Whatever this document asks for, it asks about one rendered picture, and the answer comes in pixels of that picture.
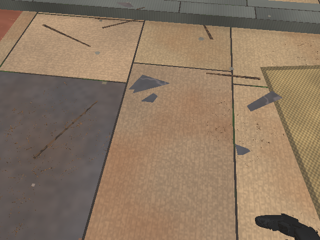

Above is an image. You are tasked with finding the right robot hand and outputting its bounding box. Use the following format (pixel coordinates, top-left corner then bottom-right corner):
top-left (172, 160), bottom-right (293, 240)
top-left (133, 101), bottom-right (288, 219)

top-left (255, 213), bottom-right (320, 240)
